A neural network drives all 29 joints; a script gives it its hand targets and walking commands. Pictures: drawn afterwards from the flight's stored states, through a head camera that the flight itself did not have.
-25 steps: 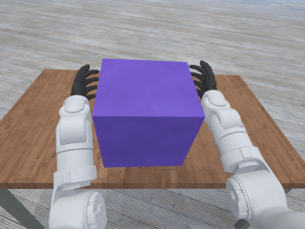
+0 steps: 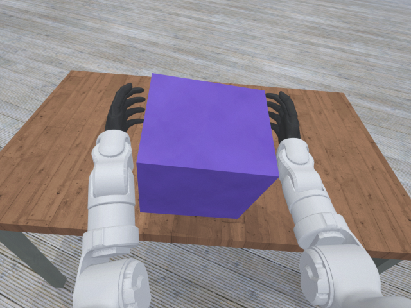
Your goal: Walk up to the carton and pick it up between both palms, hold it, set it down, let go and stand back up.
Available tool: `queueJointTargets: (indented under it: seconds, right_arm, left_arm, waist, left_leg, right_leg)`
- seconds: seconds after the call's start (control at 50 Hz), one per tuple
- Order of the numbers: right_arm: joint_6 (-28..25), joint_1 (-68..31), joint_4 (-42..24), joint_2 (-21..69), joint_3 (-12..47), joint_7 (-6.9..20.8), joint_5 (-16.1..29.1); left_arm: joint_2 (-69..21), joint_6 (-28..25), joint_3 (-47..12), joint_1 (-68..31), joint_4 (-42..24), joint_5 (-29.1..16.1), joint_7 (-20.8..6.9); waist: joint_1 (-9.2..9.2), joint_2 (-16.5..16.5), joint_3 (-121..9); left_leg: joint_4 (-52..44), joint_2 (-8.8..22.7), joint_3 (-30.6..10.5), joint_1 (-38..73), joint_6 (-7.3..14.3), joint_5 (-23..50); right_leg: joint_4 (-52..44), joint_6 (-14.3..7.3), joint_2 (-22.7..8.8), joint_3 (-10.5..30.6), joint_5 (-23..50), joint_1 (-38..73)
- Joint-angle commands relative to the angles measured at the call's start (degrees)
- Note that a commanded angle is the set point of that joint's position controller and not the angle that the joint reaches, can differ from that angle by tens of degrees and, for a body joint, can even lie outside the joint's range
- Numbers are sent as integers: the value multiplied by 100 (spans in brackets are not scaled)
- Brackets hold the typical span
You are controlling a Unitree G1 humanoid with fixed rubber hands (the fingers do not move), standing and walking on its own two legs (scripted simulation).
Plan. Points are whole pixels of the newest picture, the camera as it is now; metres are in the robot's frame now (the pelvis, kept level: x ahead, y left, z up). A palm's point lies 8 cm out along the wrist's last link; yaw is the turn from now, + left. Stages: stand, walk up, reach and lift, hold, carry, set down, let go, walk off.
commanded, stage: set down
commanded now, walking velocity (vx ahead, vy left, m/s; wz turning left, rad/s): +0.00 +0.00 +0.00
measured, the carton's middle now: (199, 154) +0.39 +0.02 +0.09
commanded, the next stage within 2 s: none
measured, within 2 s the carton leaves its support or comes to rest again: rests again in 1.86 s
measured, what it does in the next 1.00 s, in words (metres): stands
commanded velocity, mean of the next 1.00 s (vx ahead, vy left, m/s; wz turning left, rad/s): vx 0.00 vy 0.00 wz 0.00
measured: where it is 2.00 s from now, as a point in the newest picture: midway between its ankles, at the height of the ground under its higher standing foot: outside the picture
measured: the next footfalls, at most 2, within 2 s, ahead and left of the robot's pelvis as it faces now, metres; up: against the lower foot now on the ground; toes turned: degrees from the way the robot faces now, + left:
none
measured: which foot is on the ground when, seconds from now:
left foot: down 0.00-1.00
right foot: down 0.00-1.00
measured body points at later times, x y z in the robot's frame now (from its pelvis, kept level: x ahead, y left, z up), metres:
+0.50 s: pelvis +0.01 -0.01 +0.00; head +0.00 +0.02 +0.45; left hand +0.40 +0.16 +0.14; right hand +0.41 -0.16 +0.14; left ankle +0.02 +0.14 -0.75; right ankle -0.02 -0.12 -0.75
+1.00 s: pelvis +0.00 -0.02 +0.00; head +0.02 -0.01 +0.45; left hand +0.40 +0.14 +0.11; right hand +0.43 -0.18 +0.12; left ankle +0.02 +0.14 -0.75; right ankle -0.02 -0.12 -0.75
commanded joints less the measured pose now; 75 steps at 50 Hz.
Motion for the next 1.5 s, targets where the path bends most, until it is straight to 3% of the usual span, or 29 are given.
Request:
queueJointTargets:
  seconds: [0.0, 0.26, 0.46, 0.64, 0.94, 0.96, 1.0, 1.08, 1.18, 1.22, 1.3, 1.32, 1.38, 1.48]
  right_arm:
    - [-850, -3879, -1633, 2168, 1776, 554, 15]
    - [-697, -3569, -1224, 2227, 2002, 602, 245]
    - [-803, -3556, -805, 2092, 1481, 773, -19]
    - [-909, -3684, -227, 2070, 1040, 1029, -302]
    - [-1059, -3770, 573, 2299, 737, 1252, -649]
    - [-1087, -3857, 560, 2222, 713, 1293, -708]
    - [-1126, -3765, 690, 2200, 691, 1345, -689]
    - [-1106, -3630, 884, 2282, 607, 1332, -783]
    - [-1124, -3617, 1244, 2257, 479, 1374, -921]
    - [-1181, -3649, 1228, 2272, 453, 1395, -931]
    - [-1241, -3738, 1258, 2316, 504, 1378, -938]
    - [-1186, -3584, 1304, 2381, 519, 1370, -874]
    - [-1235, -3687, 1390, 2387, 517, 1411, -875]
    - [-1302, -3802, 1566, 2287, 462, 1491, -815]
  left_arm:
    - [-2779, -412, -2694, -2850, -175, -641, -358]
    - [-2732, -437, -2576, -2468, -250, -601, -181]
    - [-2847, -641, -2515, -2637, 38, -580, -54]
    - [-2939, -844, -2274, -2804, 480, -483, 152]
    - [-3053, -1325, -1809, -3061, 964, -343, 385]
    - [-3159, -1353, -1750, -2982, 883, -272, 451]
    - [-3243, -1408, -1889, -3036, 748, -302, 573]
    - [-3247, -1454, -1823, -3063, 868, -299, 592]
    - [-3266, -1549, -1678, -3018, 1036, -262, 639]
    - [-3357, -1595, -1777, -3081, 956, -288, 689]
    - [-3314, -1694, -1606, -3018, 1163, -245, 714]
    - [-3108, -1685, -1533, -3059, 1361, -256, 652]
    - [-3185, -1846, -1492, -3111, 1391, -279, 674]
    - [-3280, -2066, -1582, -3315, 1397, -308, 901]
  waist:
    - [-135, 386, -2504]
    - [76, 306, -2395]
    - [35, 381, -2447]
    - [187, 410, -2583]
    - [404, 223, -2918]
    - [547, 360, -3102]
    - [513, 451, -3225]
    - [416, 299, -3095]
    - [421, 87, -2886]
    - [458, 221, -3150]
    - [524, 133, -3211]
    - [429, -11, -2961]
    - [599, 125, -3222]
    - [655, 302, -3664]
  left_leg:
    - [290, -303, 667, 1078, -103, 2321]
    - [226, -317, 623, 533, 13, 2182]
    - [192, -238, 620, 760, -69, 2130]
    - [113, -184, 677, 737, -31, 1961]
    - [26, -176, 834, 237, 88, 1880]
    - [12, -172, 786, 365, 46, 1930]
    - [137, -130, 763, 670, -34, 2318]
    - [114, -145, 774, 442, 36, 2130]
    - [50, -118, 780, 216, 73, 1958]
    - [106, -99, 775, 306, 33, 2140]
    - [132, -120, 803, 79, 94, 2155]
    - [100, -157, 893, -151, 171, 1949]
    - [40, -137, 904, -388, 153, 1895]
    - [266, -67, 877, 28, 78, 2362]
  right_leg:
    - [-12, 119, 357, -510, 1636, 128]
    - [137, 187, 281, -298, 2296, 307]
    - [-28, 114, 330, -413, 1630, -318]
    - [-96, 87, 322, -423, 1227, -722]
    - [124, 167, 285, -246, 1988, -505]
    - [202, 107, 300, -252, 1890, -558]
    - [182, 32, 353, -303, 1861, -837]
    - [204, 97, 295, -216, 2099, -739]
    - [259, 144, 299, -219, 2215, -760]
    - [271, 104, 312, -223, 2224, -896]
    - [386, 151, 269, -159, 2628, -722]
    - [326, 231, 245, -72, 2835, -507]
    - [430, 197, 238, -62, 2951, -476]
    - [364, 91, 323, -127, 2562, -1085]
